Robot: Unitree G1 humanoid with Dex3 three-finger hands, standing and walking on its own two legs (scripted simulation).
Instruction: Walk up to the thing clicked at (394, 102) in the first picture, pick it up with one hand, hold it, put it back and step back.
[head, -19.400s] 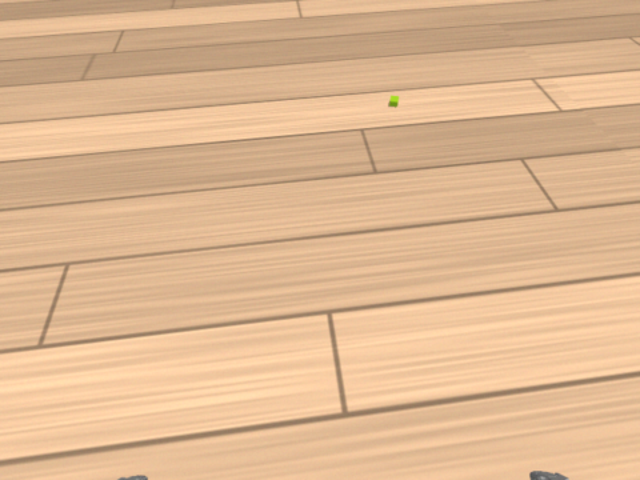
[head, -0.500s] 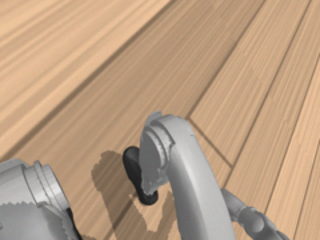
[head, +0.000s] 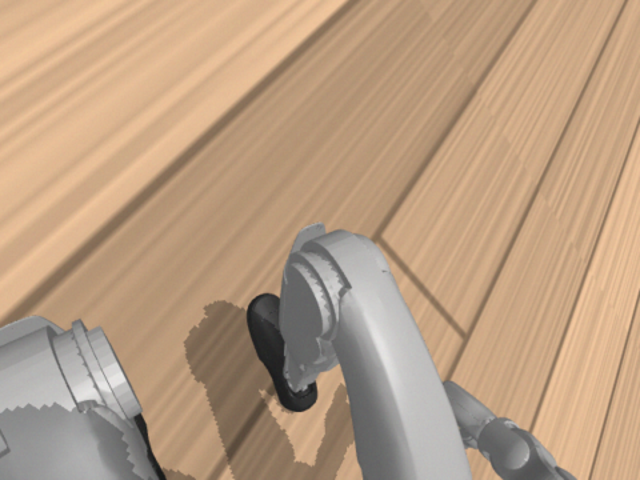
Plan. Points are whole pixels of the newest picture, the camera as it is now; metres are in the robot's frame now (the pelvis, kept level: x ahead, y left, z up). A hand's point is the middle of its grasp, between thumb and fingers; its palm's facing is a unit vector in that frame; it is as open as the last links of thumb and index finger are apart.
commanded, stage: settle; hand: left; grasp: from above
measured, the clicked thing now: out of the picture +0.44 +0.40 -0.29
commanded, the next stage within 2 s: lift in 0.70 s
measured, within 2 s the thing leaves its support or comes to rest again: leaves its support in 0.10 s
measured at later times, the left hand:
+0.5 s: hand out of the picture +0.42 +0.41 -0.17, palm faces -0.45 -0.15 -0.88, open 6.4 cm
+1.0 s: hand out of the picture +0.41 +0.41 -0.11, palm faces -0.45 -0.15 -0.88, open 6.4 cm
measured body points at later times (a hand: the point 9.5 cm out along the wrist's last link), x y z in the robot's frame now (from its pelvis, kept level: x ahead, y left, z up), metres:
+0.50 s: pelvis +0.00 +0.00 +0.02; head +0.25 +0.13 +0.37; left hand +0.44 +0.41 -0.12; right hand +0.12 -0.26 -0.06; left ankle +0.06 +0.12 -0.27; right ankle +0.12 -0.12 -0.27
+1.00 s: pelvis -0.01 +0.00 +0.04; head +0.23 +0.11 +0.40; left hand +0.43 +0.41 -0.06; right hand +0.10 -0.27 -0.06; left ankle +0.06 +0.12 -0.27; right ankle +0.12 -0.12 -0.27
